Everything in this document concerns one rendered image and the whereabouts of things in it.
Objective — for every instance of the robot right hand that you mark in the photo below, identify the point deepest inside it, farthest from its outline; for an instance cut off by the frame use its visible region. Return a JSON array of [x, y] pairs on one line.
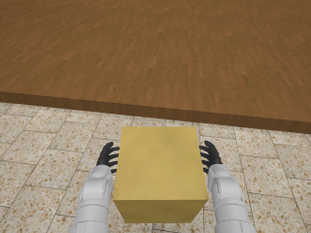
[[213, 156]]

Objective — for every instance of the robot right forearm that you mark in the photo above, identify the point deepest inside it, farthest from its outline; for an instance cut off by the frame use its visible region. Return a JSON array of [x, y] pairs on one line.
[[228, 202]]

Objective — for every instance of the robot left hand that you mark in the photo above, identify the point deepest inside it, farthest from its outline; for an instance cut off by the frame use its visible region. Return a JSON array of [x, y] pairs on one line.
[[104, 156]]

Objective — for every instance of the carton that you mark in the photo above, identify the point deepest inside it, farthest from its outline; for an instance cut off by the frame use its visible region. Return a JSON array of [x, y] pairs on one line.
[[160, 177]]

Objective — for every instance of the robot left forearm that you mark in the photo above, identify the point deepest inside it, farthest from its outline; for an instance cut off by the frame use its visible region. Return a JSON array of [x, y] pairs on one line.
[[94, 202]]

